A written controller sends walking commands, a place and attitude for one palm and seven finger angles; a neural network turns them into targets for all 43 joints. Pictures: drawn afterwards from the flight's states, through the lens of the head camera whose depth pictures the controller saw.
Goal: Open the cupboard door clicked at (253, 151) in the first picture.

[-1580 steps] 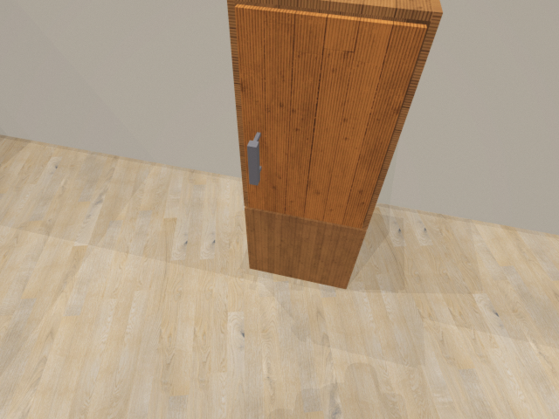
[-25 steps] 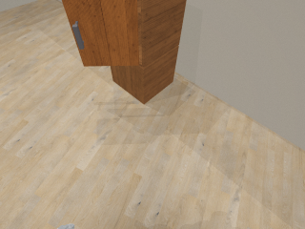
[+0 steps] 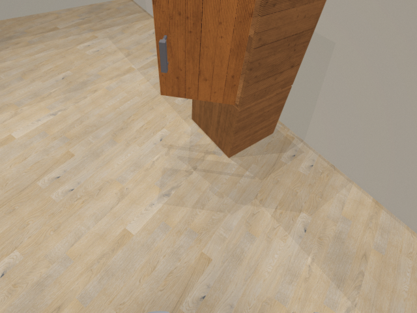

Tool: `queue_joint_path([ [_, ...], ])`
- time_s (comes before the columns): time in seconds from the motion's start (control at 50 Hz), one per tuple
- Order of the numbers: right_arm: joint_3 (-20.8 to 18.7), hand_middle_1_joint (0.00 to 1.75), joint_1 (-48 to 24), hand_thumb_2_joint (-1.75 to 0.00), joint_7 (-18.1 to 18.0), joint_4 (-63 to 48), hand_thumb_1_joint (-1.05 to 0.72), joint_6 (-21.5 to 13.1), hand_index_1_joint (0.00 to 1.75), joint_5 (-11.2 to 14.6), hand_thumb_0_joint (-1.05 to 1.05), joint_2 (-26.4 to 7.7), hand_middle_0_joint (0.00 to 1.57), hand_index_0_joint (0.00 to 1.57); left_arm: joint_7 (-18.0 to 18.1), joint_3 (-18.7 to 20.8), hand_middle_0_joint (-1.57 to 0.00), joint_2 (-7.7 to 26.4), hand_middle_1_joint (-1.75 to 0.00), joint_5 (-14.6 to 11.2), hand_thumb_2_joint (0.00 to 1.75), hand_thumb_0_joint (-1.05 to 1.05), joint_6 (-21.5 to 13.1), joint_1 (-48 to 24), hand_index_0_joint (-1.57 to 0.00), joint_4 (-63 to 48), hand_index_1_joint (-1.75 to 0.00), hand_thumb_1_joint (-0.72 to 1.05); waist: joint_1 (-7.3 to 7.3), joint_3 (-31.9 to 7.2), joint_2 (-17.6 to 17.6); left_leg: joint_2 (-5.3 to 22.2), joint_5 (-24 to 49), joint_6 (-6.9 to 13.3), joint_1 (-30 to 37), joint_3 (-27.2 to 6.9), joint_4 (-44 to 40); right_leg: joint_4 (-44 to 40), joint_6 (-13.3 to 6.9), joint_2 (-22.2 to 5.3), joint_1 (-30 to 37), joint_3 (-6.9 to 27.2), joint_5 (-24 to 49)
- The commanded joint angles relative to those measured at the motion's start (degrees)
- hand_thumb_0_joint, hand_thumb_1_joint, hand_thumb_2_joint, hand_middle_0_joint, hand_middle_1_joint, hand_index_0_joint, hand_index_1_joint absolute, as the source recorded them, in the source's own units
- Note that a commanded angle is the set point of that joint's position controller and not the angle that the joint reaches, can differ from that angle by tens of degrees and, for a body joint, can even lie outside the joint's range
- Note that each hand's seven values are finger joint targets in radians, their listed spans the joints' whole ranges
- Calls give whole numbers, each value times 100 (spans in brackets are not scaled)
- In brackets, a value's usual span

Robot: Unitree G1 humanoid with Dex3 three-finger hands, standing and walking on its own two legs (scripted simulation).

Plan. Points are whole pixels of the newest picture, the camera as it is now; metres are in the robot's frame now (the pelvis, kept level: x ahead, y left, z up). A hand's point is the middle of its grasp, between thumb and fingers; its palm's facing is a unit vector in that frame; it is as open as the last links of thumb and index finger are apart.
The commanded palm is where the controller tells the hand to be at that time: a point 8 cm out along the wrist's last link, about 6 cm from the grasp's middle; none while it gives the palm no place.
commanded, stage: take the last steps up to it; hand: left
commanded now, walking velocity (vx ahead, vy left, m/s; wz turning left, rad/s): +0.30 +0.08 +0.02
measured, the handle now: (164, 54) +1.03 +0.27 -0.10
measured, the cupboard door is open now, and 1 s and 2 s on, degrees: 47 47 47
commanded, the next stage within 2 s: come to a stop and stand still in 1.08 s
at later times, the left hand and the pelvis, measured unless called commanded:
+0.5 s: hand (147, 250) +0.26 +0.16 -0.14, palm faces +0.04 -0.98 -0.18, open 7.4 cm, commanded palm none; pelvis +0.16 -0.01 +0.01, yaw +2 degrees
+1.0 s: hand (123, 209) +0.36 +0.25 -0.16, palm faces +0.08 -0.98 -0.16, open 7.4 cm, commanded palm none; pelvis +0.34 +0.07 +0.02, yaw +0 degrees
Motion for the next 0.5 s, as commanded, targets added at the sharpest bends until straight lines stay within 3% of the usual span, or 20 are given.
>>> queue_joint_path([
  [0.0,-132,30,975,-90,-216,70,-90,-74,30,-31,0,-803,20,20,-84,-11,-20,238,-30,35,90,0,-272,-926,-20,-816,-30,90,-416,-48,1229,1726,-1083,893,969,-2293,-2444,1557,-157,-60,-2131,302,620],
  [0.04,-76,30,974,-90,-221,160,-90,-182,30,2,0,-692,20,20,-112,-54,-20,121,-30,33,90,0,-245,-678,-20,-679,-30,90,-256,-177,996,1453,229,829,1160,-1640,-2391,1135,-100,15,-1920,189,1038],
  [0.08,-58,30,1093,-90,-220,279,-90,-225,30,29,0,-629,20,20,-108,-81,-20,120,-30,13,90,0,-249,-792,-20,-703,-30,90,-255,-230,989,1360,882,874,1237,-1329,-2357,545,-86,62,-1684,136,1166],
  [0.14,-62,30,1265,-90,-200,444,-90,-226,30,24,0,-588,20,20,-107,-113,-20,61,-30,3,90,0,-227,-1141,-20,-830,-30,90,-285,-30,800,1353,917,941,1144,-1156,-2464,-329,-72,143,-1424,33,1372],
  [0.24,-55,30,1483,-90,-197,673,-90,-214,30,-5,0,-551,20,20,-113,-108,-20,44,-30,4,90,0,-258,-1568,-20,-1024,-30,90,-323,125,813,1379,1089,891,1054,-1057,-2217,-1269,-131,374,-752,-99,1453],
  [0.28,-47,30,1425,-90,-197,737,-90,-191,30,-2,0,-521,20,20,-110,-58,-20,114,-30,13,90,0,-290,-1225,-20,-929,-30,90,-114,87,661,1203,975,689,741,-862,-1685,-1876,-191,538,150,-198,1682],
  [0.3,-29,30,1410,-90,-202,765,-90,-196,30,27,0,-448,20,20,-95,-2,-20,248,-30,25,90,0,-336,-708,-20,-769,-30,90,120,-86,342,918,996,503,365,-689,-907,-2301,-259,561,1110,-101,1807],
  [0.32,-18,30,1394,-90,-175,707,-90,-214,30,84,0,-330,20,20,-62,100,-20,605,-30,41,90,0,-411,59,-20,-548,-30,90,418,-489,-284,420,462,208,-497,-250,390,-2699,-568,-183,2397,898,1544],
  [0.34,-16,30,1497,-90,-145,547,-90,-218,30,111,0,-153,20,20,-17,221,-20,1129,-30,10,90,0,-430,749,-20,-356,-30,90,539,-863,-1417,-246,-1668,-83,-1640,144,1996,-3542,-1225,-1647,3247,2840,1411],
  [0.36,-70,30,1225,-90,-152,472,-90,-152,30,81,0,-428,20,20,39,215,-20,1123,-30,-60,90,0,-416,712,-20,-418,-30,90,540,-712,-1028,48,-2009,-87,-1820,-469,3021,-4106,-1548,-1978,2532,3458,358],
  [0.38,-138,30,814,-90,-133,429,-90,-116,30,71,0,-400,20,20,99,162,-20,819,-30,-57,90,0,-382,204,-20,-535,-30,90,373,-95,-527,310,-1456,-90,-1999,-719,3351,-4341,-1493,-1827,1706,3211,-260],
  [0.4,-126,30,717,-90,-108,428,-90,-86,30,39,0,-275,20,20,110,84,-20,580,-30,-57,90,0,-392,-188,-20,-667,-30,90,158,178,-254,534,-866,-143,-1943,-821,3236,-4395,-1358,-1604,1069,2554,-65],
  [0.44,-89,30,957,-90,-62,550,-90,4,30,-11,0,-34,20,20,98,2,-20,229,-30,-49,90,0,-499,-416,-20,-707,-30,90,-112,40,-215,635,-252,-284,-1338,-657,2749,-4501,-1102,-1166,456,1521,871],
  [0.48,-84,30,1093,-90,-16,611,-90,26,30,7,0,121,20,20,87,22,-20,250,-30,-23,90,0,-579,-391,-20,-593,-30,90,-200,-189,-170,602,-113,-377,-1012,-416,2012,-4457,-1055,-941,523,999,1508],
])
